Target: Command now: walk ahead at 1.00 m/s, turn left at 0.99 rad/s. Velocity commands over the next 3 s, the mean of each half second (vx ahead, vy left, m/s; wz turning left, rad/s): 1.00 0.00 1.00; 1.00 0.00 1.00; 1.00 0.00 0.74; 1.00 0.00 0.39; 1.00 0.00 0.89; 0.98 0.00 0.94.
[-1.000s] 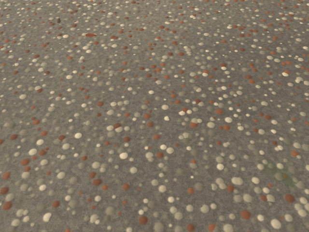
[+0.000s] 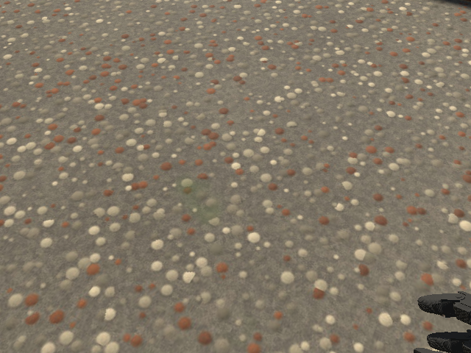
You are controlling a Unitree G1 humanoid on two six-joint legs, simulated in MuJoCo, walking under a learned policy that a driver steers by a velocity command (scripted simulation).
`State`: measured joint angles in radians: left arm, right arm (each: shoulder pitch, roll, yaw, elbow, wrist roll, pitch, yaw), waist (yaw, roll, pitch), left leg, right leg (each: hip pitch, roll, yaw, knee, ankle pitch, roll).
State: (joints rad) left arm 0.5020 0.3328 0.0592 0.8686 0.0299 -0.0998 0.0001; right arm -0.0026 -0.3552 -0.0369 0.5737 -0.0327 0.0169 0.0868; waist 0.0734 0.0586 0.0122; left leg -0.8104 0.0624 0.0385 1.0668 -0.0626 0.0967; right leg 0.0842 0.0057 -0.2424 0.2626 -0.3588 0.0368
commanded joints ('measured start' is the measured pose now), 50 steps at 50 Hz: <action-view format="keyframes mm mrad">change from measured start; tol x64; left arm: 1 -87 90 6 -67 3 -27 3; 50 -203 161 39 -138 6 56 9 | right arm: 1 -100 7 20 -80 1 -9 21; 50 463 -179 -98 126 46 -13 -63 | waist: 1 -63 -86 145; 50 -326 27 -170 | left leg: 1 119 -17 91 -202 66 42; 9 1312 151 -673 -577 -163 398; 23 499 -67 -442 -836 184 155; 31 2 -85 -152 354 -263 27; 50 1060 -132 -89 -451 -225 191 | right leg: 1 -151 -206 -15 -157 663 -44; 6 -45 -281 -22 417 1521 -42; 9 -910 29 127 1452 -144 21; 23 -427 -59 256 364 423 17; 30 223 -463 1108 -23 -571 -158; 42 -204 -228 30 -173 461 -70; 48 -48 -286 -31 387 1474 -65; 50 -465 -99 0 1087 432 -38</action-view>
